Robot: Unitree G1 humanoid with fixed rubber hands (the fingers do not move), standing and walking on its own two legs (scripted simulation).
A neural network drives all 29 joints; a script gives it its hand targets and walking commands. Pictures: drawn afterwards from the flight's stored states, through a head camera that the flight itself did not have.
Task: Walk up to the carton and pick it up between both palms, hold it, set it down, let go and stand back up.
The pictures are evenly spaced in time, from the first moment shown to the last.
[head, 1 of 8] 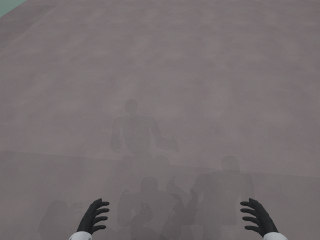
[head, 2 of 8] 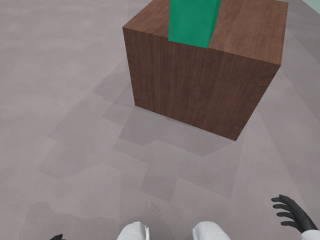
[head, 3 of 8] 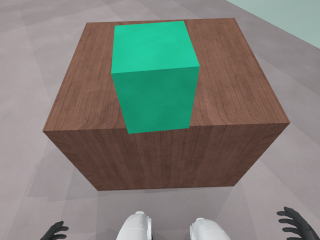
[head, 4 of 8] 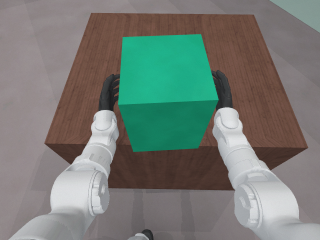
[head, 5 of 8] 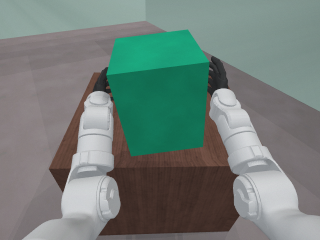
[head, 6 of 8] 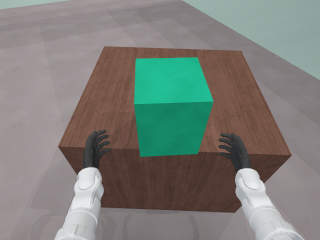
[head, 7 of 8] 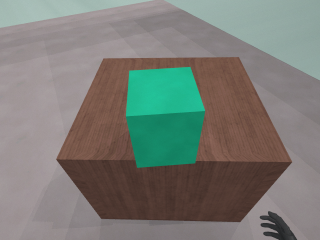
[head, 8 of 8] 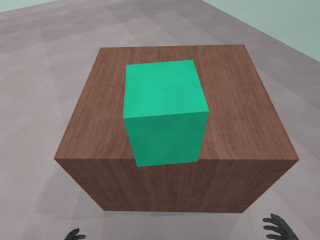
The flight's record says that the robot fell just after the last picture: no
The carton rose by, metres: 0.20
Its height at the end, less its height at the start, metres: +0.00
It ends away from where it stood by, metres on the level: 0.01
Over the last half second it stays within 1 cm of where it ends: yes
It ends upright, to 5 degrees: yes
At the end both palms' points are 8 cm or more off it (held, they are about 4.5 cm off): yes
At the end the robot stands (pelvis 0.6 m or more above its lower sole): yes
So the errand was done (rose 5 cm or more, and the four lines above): yes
